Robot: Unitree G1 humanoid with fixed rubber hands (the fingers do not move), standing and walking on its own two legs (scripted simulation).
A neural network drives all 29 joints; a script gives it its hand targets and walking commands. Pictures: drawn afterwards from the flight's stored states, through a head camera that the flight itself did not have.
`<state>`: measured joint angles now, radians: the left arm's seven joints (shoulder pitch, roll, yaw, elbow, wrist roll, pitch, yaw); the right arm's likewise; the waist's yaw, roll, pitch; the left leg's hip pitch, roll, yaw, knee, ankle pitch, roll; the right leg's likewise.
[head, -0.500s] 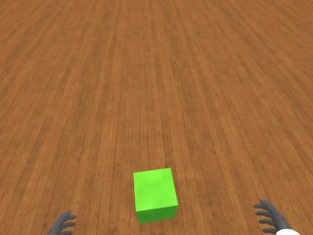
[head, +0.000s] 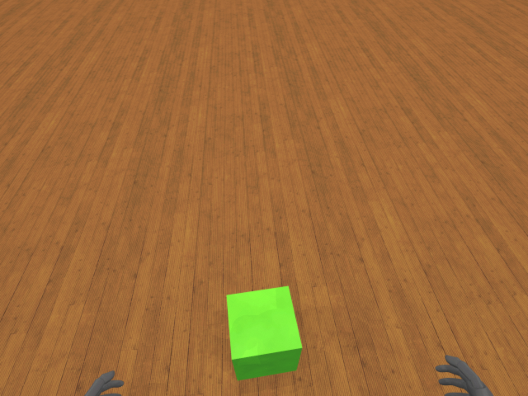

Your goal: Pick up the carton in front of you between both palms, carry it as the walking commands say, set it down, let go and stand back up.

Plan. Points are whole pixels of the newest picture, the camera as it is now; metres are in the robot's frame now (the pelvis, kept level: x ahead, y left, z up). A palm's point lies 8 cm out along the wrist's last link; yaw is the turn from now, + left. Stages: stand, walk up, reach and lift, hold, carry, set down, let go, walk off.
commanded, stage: stand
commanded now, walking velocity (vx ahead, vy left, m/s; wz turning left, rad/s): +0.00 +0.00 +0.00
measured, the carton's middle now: (262, 334) +0.43 +0.02 -0.65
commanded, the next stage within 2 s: none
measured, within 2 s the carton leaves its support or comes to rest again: neither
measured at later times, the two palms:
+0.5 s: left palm out of the picture +0.08 +0.30 -0.10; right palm out of the picture +0.08 -0.31 -0.09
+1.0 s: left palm out of the picture +0.07 +0.30 -0.10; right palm out of the picture +0.08 -0.31 -0.09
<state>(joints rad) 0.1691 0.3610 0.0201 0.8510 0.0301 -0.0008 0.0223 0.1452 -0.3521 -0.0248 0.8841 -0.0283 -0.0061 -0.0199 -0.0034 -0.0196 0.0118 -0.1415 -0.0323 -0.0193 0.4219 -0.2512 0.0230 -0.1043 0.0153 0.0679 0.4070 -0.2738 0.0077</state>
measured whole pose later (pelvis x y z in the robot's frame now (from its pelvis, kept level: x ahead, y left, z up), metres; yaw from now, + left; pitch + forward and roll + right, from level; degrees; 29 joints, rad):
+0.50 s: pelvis -0.02 +0.00 +0.00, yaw +0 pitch -2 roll +0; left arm 0.15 0.38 0.01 0.96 0.02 -0.01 0.01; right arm 0.13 -0.37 -0.01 0.99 -0.02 -0.01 -0.01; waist 0.00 -0.01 0.02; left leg -0.12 -0.02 -0.02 0.37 -0.20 0.02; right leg -0.09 0.02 0.07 0.35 -0.22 0.01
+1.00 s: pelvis -0.02 +0.00 +0.01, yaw +0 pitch -3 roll +0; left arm 0.13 0.39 0.01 1.01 0.02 -0.01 0.01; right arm 0.11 -0.39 -0.01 1.03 -0.02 -0.01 -0.01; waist 0.00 -0.01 0.03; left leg -0.12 -0.02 -0.03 0.34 -0.18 0.01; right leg -0.08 0.02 0.06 0.33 -0.20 0.01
